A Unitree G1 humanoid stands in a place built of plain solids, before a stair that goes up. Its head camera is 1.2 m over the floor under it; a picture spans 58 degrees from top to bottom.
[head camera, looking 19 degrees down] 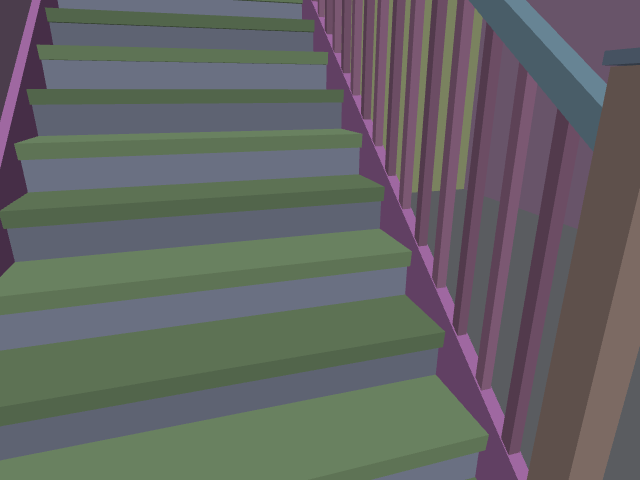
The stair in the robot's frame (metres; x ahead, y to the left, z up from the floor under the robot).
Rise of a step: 0.17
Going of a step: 0.24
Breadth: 1.25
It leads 16 degrees to the left of straight ahead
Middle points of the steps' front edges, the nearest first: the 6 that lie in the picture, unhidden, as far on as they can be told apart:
0.96 0.22 0.51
1.19 0.29 0.69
1.42 0.36 0.86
1.65 0.42 1.03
1.88 0.49 1.21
2.11 0.56 1.38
